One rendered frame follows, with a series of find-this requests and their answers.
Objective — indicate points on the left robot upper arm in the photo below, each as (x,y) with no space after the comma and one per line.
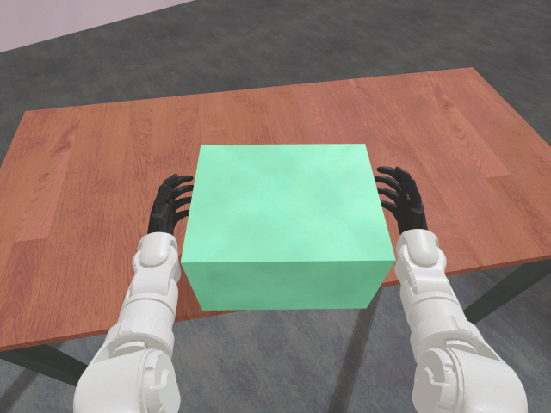
(140,382)

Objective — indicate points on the right robot upper arm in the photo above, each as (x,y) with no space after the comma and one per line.
(448,380)

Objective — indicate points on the right robot forearm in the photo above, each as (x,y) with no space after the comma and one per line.
(432,310)

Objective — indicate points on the right robot hand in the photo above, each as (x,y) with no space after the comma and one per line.
(408,208)

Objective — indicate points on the left robot hand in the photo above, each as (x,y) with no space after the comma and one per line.
(163,216)

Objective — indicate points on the carton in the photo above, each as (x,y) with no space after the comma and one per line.
(285,227)

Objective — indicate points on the table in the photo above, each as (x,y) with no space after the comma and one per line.
(77,187)

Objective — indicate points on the left robot forearm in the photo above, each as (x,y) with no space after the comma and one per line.
(149,308)

